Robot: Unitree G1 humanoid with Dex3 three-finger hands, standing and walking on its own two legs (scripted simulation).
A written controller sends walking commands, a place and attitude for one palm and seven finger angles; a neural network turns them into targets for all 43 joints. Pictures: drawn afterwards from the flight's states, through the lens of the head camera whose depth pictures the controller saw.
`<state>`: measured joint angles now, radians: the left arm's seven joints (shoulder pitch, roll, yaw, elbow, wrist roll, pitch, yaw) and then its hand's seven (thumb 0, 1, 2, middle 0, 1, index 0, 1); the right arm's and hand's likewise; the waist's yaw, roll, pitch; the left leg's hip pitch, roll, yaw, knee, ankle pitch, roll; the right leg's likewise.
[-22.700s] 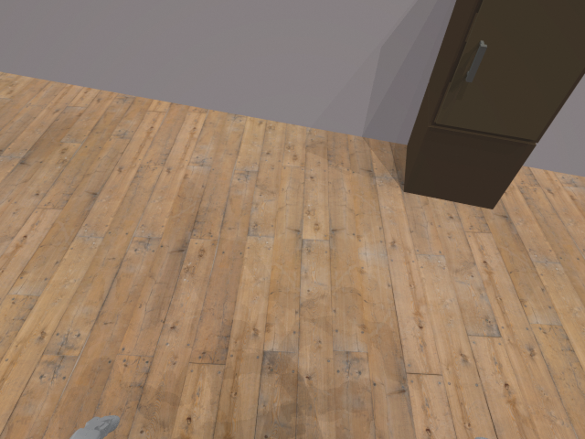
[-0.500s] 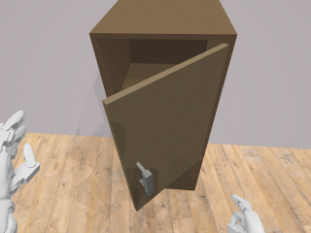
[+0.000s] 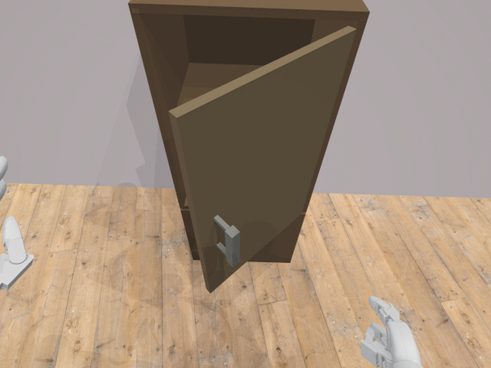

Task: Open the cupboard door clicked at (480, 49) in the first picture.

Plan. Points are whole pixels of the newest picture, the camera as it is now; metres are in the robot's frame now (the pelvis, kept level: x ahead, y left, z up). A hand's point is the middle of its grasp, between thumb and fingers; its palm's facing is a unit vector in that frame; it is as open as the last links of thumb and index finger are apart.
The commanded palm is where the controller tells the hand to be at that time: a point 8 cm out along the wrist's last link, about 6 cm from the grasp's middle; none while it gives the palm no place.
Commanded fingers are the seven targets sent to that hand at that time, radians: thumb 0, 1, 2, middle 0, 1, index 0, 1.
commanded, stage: step back with the hand held close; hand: left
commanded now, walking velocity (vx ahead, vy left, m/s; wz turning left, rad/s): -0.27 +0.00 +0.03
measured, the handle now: (226, 241) +0.36 +0.07 -0.07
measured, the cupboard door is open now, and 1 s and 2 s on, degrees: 44 44 44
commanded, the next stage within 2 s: stop stepping back and stand still in 0.88 s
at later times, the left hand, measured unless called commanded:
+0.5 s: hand out of the picture +0.11 +0.27 +0.16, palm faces +0.50 -0.70 -0.51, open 7.4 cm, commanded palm +0.05 +0.29 +0.18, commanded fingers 0.00 0.90 0.90 -0.20 -0.30 -0.20 -0.30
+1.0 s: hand out of the picture +0.00 +0.20 +0.15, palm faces +0.36 -0.79 -0.49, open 7.4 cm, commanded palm -0.06 +0.24 +0.18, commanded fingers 0.00 0.90 0.90 -0.20 -0.30 -0.20 -0.30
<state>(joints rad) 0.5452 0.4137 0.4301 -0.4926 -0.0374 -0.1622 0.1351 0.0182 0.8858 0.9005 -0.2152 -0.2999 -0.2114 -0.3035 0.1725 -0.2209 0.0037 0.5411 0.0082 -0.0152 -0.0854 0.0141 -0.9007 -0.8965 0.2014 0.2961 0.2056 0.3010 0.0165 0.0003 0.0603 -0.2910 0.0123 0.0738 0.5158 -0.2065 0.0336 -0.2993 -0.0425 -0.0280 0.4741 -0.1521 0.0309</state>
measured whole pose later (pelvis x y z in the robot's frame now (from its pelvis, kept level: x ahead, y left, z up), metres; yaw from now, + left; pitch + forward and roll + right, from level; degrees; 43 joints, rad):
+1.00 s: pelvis -0.20 -0.06 +0.00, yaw +0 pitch +1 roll -1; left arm 0.59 0.46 0.42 -0.56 -0.07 -0.11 0.14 0.02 0.89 0.90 -0.22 -0.30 -0.21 -0.30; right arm 0.16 -0.18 0.01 0.59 -0.01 -0.12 -0.06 0.01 -0.90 -0.90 0.20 0.30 0.21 0.30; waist 0.01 -0.01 0.04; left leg -0.41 0.07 0.06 0.36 0.02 0.01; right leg -0.28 0.04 -0.04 0.77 -0.46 0.01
